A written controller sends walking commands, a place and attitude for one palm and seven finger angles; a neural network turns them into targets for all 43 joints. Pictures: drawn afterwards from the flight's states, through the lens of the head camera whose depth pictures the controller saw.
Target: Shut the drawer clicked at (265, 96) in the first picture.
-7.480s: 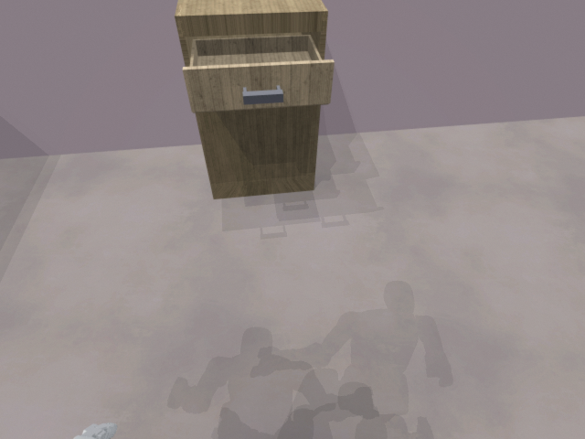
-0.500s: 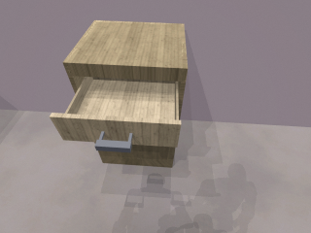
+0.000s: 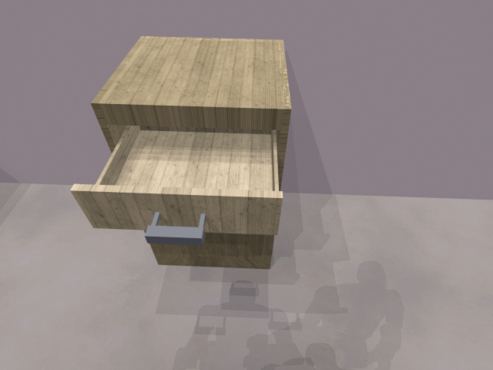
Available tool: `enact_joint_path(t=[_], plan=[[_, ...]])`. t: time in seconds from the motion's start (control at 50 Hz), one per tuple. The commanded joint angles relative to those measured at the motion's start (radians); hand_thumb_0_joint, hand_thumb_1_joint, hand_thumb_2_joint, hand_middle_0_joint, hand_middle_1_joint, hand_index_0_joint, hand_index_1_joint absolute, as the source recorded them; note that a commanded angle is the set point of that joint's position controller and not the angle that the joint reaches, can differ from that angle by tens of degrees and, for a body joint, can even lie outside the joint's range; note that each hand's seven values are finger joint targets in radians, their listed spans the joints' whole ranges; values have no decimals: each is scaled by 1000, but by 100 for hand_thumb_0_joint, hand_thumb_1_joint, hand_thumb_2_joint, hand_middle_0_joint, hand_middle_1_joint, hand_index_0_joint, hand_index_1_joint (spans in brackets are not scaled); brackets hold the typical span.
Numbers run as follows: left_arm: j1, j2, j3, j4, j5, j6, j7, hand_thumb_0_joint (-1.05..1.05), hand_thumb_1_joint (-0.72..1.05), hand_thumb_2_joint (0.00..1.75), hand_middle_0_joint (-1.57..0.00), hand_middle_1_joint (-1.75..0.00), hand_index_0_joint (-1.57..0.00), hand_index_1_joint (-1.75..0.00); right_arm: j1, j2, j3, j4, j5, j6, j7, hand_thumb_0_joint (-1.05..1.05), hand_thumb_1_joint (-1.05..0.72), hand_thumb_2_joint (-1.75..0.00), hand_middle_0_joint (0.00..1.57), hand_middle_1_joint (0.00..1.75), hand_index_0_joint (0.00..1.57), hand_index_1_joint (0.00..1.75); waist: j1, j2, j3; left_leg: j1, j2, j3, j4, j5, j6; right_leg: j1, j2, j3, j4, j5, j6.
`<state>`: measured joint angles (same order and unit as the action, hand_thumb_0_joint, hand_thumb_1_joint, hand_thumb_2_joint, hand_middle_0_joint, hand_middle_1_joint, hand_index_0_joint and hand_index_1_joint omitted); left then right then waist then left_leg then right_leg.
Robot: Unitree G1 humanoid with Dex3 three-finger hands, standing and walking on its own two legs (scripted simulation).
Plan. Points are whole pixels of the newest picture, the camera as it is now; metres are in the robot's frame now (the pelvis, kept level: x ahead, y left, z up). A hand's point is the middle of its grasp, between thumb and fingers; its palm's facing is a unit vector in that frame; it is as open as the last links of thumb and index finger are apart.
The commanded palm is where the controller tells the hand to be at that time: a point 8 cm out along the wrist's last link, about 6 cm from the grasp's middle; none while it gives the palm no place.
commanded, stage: look again from close up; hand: left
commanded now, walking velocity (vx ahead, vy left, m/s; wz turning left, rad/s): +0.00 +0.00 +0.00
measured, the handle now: (177, 226) +0.42 +0.18 -0.07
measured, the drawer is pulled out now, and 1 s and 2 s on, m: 0.24 0.24 0.24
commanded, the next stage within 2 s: shuffle to correct the standing spot in 0.16 s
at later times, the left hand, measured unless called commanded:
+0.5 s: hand out of the picture -0.04 +0.18 -0.17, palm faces +0.01 -0.98 -0.19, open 7.3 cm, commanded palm none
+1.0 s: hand out of the picture +0.07 +0.15 -0.17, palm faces +0.06 -0.98 -0.21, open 7.3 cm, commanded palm none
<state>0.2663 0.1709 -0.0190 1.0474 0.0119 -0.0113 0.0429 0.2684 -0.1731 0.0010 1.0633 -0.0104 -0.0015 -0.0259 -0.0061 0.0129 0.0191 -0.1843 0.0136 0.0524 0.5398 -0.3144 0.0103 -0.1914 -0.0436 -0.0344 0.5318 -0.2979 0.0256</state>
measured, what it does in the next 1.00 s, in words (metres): shifts its weight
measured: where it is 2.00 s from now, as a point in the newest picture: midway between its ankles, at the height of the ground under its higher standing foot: outside the picture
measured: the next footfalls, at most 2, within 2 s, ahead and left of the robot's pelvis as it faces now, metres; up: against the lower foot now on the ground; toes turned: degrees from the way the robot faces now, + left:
left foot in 1.36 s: +0.12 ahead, +0.12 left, +0.00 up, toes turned +5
left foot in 2.00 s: -0.02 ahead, +0.14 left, +0.00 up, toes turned +5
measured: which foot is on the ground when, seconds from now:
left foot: down 0.00-1.00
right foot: down 0.00-1.00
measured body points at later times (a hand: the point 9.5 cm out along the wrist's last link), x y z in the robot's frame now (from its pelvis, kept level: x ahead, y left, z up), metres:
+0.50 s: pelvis +0.00 +0.01 +0.00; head +0.00 +0.00 +0.45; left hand -0.04 +0.23 -0.15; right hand -0.02 -0.22 -0.16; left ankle -0.01 +0.11 -0.73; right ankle -0.01 -0.13 -0.73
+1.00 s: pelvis +0.08 -0.02 +0.00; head +0.10 -0.03 +0.45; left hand +0.07 +0.20 -0.16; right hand +0.07 -0.23 -0.17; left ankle +0.00 +0.10 -0.72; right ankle +0.03 -0.12 -0.73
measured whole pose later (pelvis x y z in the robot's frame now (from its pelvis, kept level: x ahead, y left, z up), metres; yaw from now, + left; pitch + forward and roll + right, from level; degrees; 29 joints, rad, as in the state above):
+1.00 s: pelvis +0.08 -0.02 +0.00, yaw +1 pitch -1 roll +0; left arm 0.30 0.11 0.01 1.11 0.02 -0.02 0.05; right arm 0.28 -0.13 -0.01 1.13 0.01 0.01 -0.06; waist 0.00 0.03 0.06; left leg -0.15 0.04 0.07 0.64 -0.42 -0.01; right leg -0.16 -0.04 -0.11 0.55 -0.36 -0.02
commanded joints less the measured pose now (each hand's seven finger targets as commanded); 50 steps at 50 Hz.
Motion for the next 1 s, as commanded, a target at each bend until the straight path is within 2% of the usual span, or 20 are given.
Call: enact_joint_path(t=[0.0, 0.24, 0.3, 0.34, 0.42, 0.58, 0.66, 0.72, 0.74, 0.76, 0.78, 0.8, 0.82, 0.84, 0.86, 0.88, 0.9, 0.92, 0.94, 0.98], plan=[[61, 110, 27, -38, 1, -5, 7, 0, 90, 90, -20, -30, -20, -30, 32, -98, -18, -29, -2, -13, 1, 0, -90, -90, 20, 30, 20, 30, 5, -12, 62, -38, 79, -81, -121, 250, 19, -18, -56, 65, -94, 210, -40], [69, 95, 26, -17, 1, -6, 2, 0, 90, 90, -20, -30, -20, -30, -5, -103, -18, -9, 2, -11, 5, 0, -90, -90, 20, 30, 20, 30, 6, -10, 48, -6, 76, -86, -170, 191, 19, -5, -66, 63, -146, 172, -27], [74, 87, 26, -3, 9, 1, -5, 0, 90, 90, -20, -30, -20, -30, 18, -113, -22, 8, -2, -1, 6, 0, -90, -90, 20, 30, 20, 30, -3, 5, 88, -40, 89, -117, -245, -116, 26, -41, -38, 32, -152, -62, -27], [85, 71, 29, -2, 17, 8, -11, 0, 90, 90, -20, -30, -20, -30, 19, -131, -31, 6, -7, 8, 7, 0, -90, -90, 20, 30, 20, 30, -3, 59, 145, -100, 113, -161, -311, -304, 39, -83, -14, -3, -121, -157, -24], [129, 44, 32, 7, 21, 5, -22, 0, 90, 90, -20, -30, -20, -30, 32, -144, -42, 9, -9, 9, 4, 0, -90, -90, 20, 30, 20, 30, 9, 76, 150, -122, 149, -203, -341, -364, 70, -81, 10, -44, -55, -117, -30], [192, 62, 49, 40, 8, -17, -21, 0, 90, 90, -20, -30, -20, -30, 71, -66, -25, 23, -4, -19, -2, 0, -90, -90, 20, 30, 20, 30, 11, -77, 116, -107, 59, -58, -110, -69, 47, -20, -72, 94, -142, -30, -86], [253, 91, 68, 69, 5, -24, -13, 0, 90, 90, -20, -30, -20, -30, 65, -26, -18, 18, -5, -30, -3, 0, -90, -90, 20, 30, 20, 30, 22, -202, 63, -173, 11, 49, 67, -15, 25, 102, -162, 181, -164, 213, -146], [211, 75, 70, 63, 7, -19, -13, 0, 90, 90, -20, -30, -20, -30, 101, -21, -20, 37, -3, -37, -4, 0, -90, -90, 20, 30, 20, 30, -10, -113, 66, -73, 28, 47, -1, 70, 29, 41, -131, 112, -89, 283, -143], [183, 51, 64, 56, 6, -17, -14, 0, 90, 90, -20, -30, -20, -30, 149, -36, -19, 64, -3, -42, -7, 0, -90, -90, 20, 30, 20, 30, -31, -12, 60, 23, 62, 2, -60, 245, 36, -13, -76, 42, 7, 333, -113], [167, 18, 55, 46, 5, -20, -13, 0, 90, 90, -20, -30, -20, -30, 217, -69, -25, 97, -8, -46, -17, 0, -90, -90, 20, 30, 20, 30, -47, 111, 18, 159, 139, -75, -57, 569, 63, -91, -26, -33, 131, 346, -77], [138, -9, 47, 32, 4, -23, -8, 0, 90, 90, -20, -30, -20, -30, 273, -101, -30, 119, -11, -42, -30, 0, -90, -90, 20, 30, 20, 30, -59, 212, 10, 237, 222, -137, -57, 931, 100, -162, 13, -92, 214, 198, -47], [108, -8, 42, 16, 0, -20, -2, 0, 90, 90, -20, -30, -20, -30, 283, -105, -27, 131, -10, -35, -34, 0, -90, -90, 20, 30, 20, 30, -56, 273, 34, 298, 272, -164, -56, 1223, 133, -245, 22, -84, 218, -117, -35], [87, -4, 46, 12, -1, -12, 2, 0, 90, 90, -20, -30, -20, -30, 253, -101, -21, 125, -13, -25, -36, 0, -90, -90, 20, 30, 20, 30, -46, 252, 59, 286, 269, -148, -44, 1263, 134, -245, 11, -70, 165, -204, -38], [87, -8, 50, 14, -2, -9, 0, 0, 90, 90, -20, -30, -20, -30, 204, -96, -20, 105, -11, -20, -38, 0, -90, -90, 20, 30, 20, 30, -24, 190, 86, 213, 236, -108, -34, 1200, 104, -167, 5, -74, 52, -130, -39], [145, -6, 54, 34, -5, -11, -2, 0, 90, 90, -20, -30, -20, -30, 139, -88, -19, 80, -4, -19, -41, 0, -90, -90, 20, 30, 20, 30, 17, 130, 76, 139, 183, -63, 10, 1087, 63, -37, -2, -63, -66, 118, -38], [227, 28, 63, 63, -3, -19, 3, 0, 90, 90, -20, -30, -20, -30, 90, -70, -21, 51, 7, -17, -42, 0, -90, -90, 20, 30, 20, 30, 44, 11, 40, 18, 122, -24, 72, 855, 23, 107, -46, 14, -63, 586, -53], [269, 72, 67, 79, -3, -25, 9, 0, 90, 90, -20, -30, -20, -30, 70, -48, -21, 26, 14, -13, -38, 0, -90, -90, 20, 30, 20, 30, 47, -89, 14, -78, 73, 14, 74, 483, -8, 206, -139, 69, -33, 968, -89], [251, 83, 62, 82, -4, -23, 10, 0, 90, 90, -20, -30, -20, -30, 70, -26, -25, 23, 18, -8, -33, 0, -90, -90, 20, 30, 20, 30, 31, -101, -15, -97, 37, 17, 76, 73, -27, 224, -239, 99, -48, 1107, -148], [209, 90, 62, 72, 0, -17, 14, 0, 90, 90, -20, -30, -20, -30, 36, 4, -30, 18, 19, 5, -32, 0, -90, -90, 20, 30, 20, 30, 31, -177, 41, -129, 34, 24, 115, -123, -29, 189, -259, 97, -65, 1163, -176], [160, 81, 58, 53, 13, -7, 20, 0, 90, 90, -20, -30, -20, -30, 19, 10, -34, 8, 18, 16, -28, 0, -90, -90, 20, 30, 20, 30, 28, -201, 65, -143, 37, 10, 136, -195, -25, 147, -260, 105, -70, 1137, -196]])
